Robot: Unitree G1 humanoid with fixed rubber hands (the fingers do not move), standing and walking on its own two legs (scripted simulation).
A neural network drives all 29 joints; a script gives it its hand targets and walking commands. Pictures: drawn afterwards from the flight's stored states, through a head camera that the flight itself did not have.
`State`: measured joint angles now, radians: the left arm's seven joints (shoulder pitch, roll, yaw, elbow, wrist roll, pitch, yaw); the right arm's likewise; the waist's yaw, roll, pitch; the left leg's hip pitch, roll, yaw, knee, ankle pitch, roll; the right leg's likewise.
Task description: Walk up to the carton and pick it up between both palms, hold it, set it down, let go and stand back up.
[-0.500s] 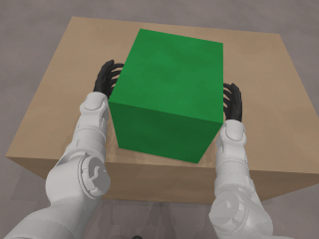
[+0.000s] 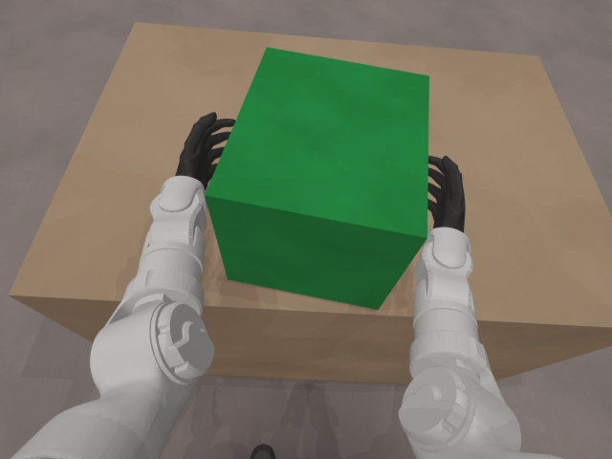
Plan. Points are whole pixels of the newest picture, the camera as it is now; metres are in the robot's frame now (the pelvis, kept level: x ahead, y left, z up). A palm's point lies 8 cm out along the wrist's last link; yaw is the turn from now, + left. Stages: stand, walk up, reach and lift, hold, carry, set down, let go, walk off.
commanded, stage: set down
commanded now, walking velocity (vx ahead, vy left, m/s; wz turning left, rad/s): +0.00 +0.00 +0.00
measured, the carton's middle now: (324, 182) +0.50 +0.00 +0.01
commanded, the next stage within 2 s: none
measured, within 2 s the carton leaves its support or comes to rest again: neither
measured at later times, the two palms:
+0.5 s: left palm (196, 160) +0.49 +0.18 +0.05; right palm (454, 215) +0.43 -0.18 +0.03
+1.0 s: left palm (162, 118) +0.48 +0.20 +0.13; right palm (494, 175) +0.43 -0.19 +0.12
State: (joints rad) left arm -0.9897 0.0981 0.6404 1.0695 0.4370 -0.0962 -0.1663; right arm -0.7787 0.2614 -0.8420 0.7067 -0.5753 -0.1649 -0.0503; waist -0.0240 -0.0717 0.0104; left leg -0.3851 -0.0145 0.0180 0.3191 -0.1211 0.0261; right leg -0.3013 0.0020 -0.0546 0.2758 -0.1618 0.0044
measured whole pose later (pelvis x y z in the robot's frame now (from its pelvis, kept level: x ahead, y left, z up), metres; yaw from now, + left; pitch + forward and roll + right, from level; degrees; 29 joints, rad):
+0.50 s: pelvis +0.00 +0.01 -0.03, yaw -3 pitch +24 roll -4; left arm -1.18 0.35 -0.04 1.57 -0.22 -0.25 -0.01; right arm -0.94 -0.07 -0.25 1.22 0.07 -0.17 -0.18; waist -0.10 -0.01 -0.23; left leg -0.80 0.03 0.02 0.63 -0.25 0.02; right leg -0.68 0.04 -0.05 0.50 -0.24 0.00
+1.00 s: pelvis -0.02 +0.01 -0.02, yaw -1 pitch +19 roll -3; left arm -1.27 0.45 -0.20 1.44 -0.40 -0.01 -0.04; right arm -1.08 -0.19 -0.13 1.17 0.25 0.07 -0.17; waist -0.11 -0.02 -0.21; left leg -0.70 0.02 0.01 0.56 -0.19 0.03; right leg -0.59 0.03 -0.07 0.46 -0.20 0.00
